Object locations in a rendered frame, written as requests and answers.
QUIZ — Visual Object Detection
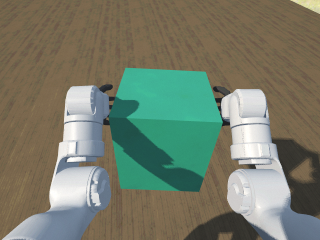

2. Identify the right robot hand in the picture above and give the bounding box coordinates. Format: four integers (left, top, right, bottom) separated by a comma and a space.
213, 86, 231, 126

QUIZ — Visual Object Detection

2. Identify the carton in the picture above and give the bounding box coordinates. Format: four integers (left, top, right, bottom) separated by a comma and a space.
108, 68, 223, 192

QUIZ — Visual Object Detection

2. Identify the robot left upper arm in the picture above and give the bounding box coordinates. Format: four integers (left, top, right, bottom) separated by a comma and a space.
2, 166, 112, 240

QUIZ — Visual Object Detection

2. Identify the robot right forearm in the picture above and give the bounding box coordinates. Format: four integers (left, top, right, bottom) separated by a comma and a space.
220, 89, 291, 202

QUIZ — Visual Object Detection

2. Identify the left robot hand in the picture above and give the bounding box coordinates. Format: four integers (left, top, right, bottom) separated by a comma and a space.
99, 84, 115, 125

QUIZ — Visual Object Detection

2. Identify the robot right upper arm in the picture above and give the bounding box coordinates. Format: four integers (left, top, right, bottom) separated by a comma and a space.
227, 169, 320, 240

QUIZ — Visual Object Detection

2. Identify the robot left forearm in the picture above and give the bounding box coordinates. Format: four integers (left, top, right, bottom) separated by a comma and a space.
49, 85, 110, 205

